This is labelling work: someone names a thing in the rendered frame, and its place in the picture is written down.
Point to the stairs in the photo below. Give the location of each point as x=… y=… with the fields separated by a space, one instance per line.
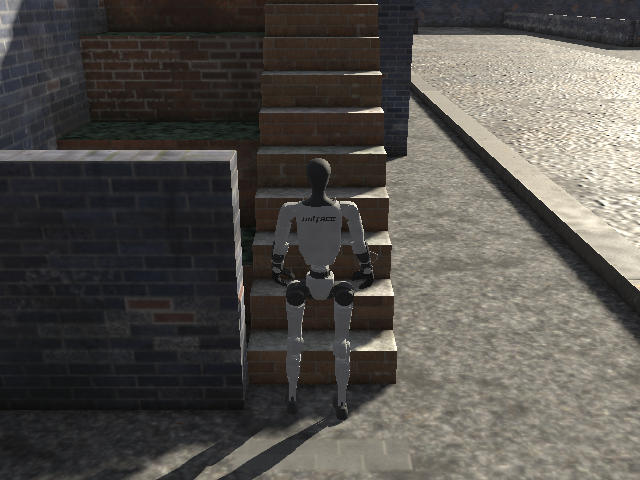
x=321 y=98

